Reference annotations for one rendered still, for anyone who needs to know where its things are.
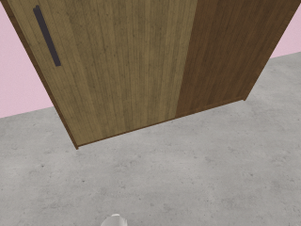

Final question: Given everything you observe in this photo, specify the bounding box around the handle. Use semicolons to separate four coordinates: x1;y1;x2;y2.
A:
277;0;295;26
33;5;61;67

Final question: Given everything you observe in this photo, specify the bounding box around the robot left thigh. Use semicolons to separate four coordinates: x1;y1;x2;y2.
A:
101;216;128;226

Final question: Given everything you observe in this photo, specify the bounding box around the wardrobe door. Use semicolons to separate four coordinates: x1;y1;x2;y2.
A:
175;0;290;114
7;0;198;145

